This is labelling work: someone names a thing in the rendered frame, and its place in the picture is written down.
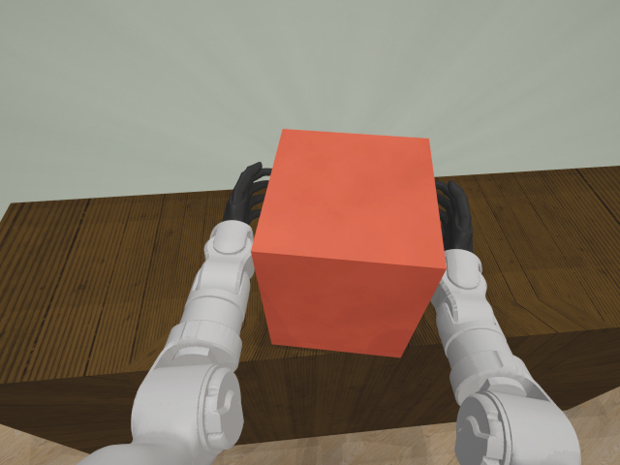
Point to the carton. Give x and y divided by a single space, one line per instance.
348 250

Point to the right robot upper arm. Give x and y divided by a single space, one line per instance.
495 428

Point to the right robot forearm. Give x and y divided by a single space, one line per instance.
479 355

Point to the right robot hand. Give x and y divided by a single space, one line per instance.
457 229

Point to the pedestal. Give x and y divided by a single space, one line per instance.
91 288

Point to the left robot hand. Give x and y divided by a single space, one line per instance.
241 201

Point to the left robot forearm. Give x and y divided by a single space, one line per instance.
215 308

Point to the left robot upper arm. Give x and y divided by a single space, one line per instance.
183 415

